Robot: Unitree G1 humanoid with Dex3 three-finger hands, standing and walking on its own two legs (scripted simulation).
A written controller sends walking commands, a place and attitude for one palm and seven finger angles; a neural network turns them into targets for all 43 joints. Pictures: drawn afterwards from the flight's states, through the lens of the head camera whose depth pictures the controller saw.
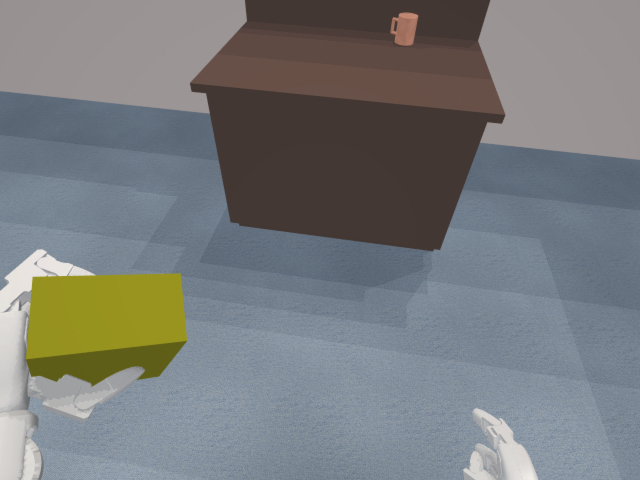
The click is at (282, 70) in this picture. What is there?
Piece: table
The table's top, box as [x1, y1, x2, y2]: [190, 21, 504, 123]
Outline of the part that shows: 190,82 191,90 198,92 500,123 504,117 503,109 478,42 473,40 415,36 414,41 411,45 403,46 396,44 394,42 395,35 390,33 247,21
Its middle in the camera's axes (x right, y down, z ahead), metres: +0.11 -0.63 +1.38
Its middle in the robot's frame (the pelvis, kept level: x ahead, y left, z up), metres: +1.45 -0.02 -0.07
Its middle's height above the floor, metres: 0.70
